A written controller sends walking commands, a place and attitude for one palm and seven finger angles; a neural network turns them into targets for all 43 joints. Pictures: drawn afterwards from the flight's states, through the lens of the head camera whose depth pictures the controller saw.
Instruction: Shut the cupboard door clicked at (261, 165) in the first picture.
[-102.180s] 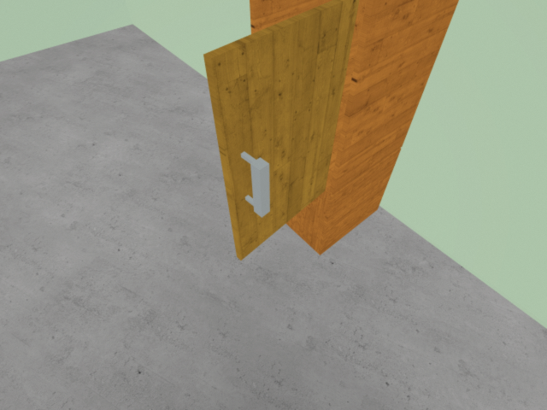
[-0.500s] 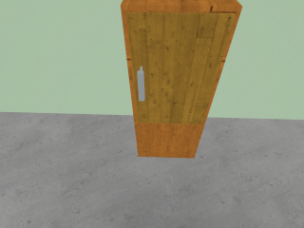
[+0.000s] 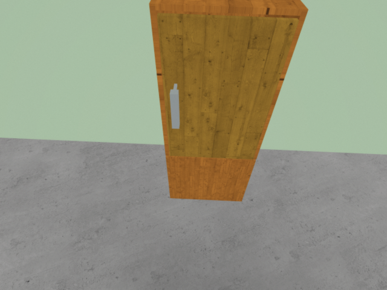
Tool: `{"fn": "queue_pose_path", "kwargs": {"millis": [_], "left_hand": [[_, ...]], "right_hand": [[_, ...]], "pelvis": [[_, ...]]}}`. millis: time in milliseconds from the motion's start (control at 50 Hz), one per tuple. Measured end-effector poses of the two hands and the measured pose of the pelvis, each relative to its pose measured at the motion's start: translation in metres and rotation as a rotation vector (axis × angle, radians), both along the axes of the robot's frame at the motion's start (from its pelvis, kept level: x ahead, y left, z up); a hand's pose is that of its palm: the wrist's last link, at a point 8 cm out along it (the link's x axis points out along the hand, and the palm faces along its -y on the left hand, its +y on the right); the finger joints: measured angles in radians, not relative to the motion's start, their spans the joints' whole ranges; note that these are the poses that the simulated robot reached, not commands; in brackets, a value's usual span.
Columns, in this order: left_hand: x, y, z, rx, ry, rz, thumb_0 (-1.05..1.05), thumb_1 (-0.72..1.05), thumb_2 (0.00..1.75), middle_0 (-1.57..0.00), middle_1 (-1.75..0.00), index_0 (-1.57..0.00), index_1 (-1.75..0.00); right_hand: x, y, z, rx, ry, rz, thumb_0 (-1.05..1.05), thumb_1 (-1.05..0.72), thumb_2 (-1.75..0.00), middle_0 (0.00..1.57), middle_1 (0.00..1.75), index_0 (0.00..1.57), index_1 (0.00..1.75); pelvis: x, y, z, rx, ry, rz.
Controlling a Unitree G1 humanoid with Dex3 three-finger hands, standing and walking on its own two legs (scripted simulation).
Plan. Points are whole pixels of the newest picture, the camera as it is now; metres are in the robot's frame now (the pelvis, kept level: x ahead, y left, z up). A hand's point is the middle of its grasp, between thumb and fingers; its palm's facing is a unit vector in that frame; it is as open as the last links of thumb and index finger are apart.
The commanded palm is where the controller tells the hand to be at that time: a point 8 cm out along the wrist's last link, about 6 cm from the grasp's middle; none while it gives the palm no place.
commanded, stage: look to check the result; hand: left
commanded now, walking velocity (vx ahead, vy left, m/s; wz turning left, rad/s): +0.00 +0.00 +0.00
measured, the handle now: (175, 106) +0.70 +0.10 -0.04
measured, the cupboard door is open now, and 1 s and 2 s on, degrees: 0 0 0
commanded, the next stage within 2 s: stand and wait in 0.44 s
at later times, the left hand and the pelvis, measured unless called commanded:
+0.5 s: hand out of the picture -0.03 +0.15 -0.18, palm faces +0.05 -0.99 -0.14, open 7.3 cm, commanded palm none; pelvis +0.01 +0.00 +0.00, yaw +0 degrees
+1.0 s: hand out of the picture -0.01 +0.16 -0.18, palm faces +0.05 -0.98 -0.17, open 7.3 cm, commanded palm none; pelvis +0.02 +0.00 +0.00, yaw +0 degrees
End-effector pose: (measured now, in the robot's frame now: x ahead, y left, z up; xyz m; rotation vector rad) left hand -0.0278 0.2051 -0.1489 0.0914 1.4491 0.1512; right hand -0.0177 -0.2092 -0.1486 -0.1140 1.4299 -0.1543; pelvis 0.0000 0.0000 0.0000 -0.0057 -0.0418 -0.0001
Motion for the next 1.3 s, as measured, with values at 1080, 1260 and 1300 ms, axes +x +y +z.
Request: {"fn": "queue_pose_path", "kwargs": {"millis": [1080,1260,1300], "left_hand": [[0.009,0.003,0.002,0.009,0.046,0.007,0.00,0.91,0.90,-0.20,-0.30,-0.20,-0.30],[0.009,-0.001,0.001,0.000,0.049,0.011,0.00,0.91,0.90,-0.20,-0.30,-0.20,-0.30],[0.009,-0.002,0.001,-0.001,0.050,0.011,0.00,0.91,0.90,-0.20,-0.30,-0.20,-0.30]], "right_hand": [[0.035,-0.013,0.005,-0.028,0.002,0.030,0.01,-0.92,-0.90,0.20,0.30,0.20,0.30],[0.040,-0.015,0.006,-0.035,-0.004,0.033,0.01,-0.92,-0.90,0.20,0.30,0.20,0.30],[0.041,-0.015,0.006,-0.036,-0.006,0.034,0.01,-0.92,-0.90,0.20,0.30,0.20,0.30]], "pelvis": [[0.023,-0.003,0.002,0.008,0.006,0.004],[0.025,-0.004,0.002,0.009,0.007,0.005],[0.026,-0.004,0.002,0.009,0.007,0.004]]}}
